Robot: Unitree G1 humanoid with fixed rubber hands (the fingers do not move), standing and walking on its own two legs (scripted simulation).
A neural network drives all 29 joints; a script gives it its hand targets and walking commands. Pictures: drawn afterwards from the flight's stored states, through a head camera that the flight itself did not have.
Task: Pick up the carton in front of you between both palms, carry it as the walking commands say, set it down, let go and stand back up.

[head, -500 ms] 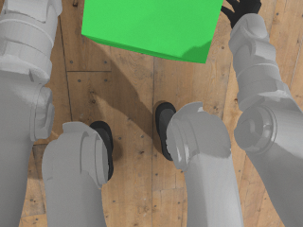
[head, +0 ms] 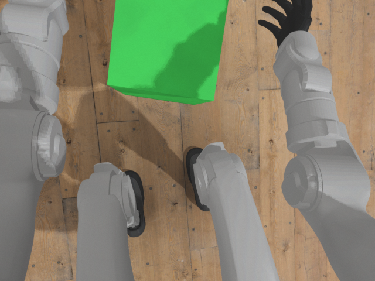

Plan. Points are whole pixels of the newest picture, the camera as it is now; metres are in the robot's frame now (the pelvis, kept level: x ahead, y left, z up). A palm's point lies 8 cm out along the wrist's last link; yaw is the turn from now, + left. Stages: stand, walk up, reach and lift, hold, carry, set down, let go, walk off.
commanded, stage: set down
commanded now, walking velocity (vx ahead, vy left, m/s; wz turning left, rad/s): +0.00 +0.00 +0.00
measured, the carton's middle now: (166, 56) +0.53 -0.05 -0.32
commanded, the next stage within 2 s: let go in 0.62 s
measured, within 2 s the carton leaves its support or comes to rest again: neither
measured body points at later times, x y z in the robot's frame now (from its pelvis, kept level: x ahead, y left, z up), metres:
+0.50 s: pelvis +0.03 +0.01 +0.13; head +0.35 +0.01 +0.44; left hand +0.62 +0.13 +0.03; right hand +0.51 -0.26 +0.03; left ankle +0.09 +0.11 -0.41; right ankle +0.13 -0.11 -0.41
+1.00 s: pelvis +0.07 -0.01 +0.26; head +0.32 -0.01 +0.63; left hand +0.49 +0.16 +0.13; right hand +0.44 -0.25 +0.14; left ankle +0.09 +0.11 -0.41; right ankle +0.13 -0.11 -0.41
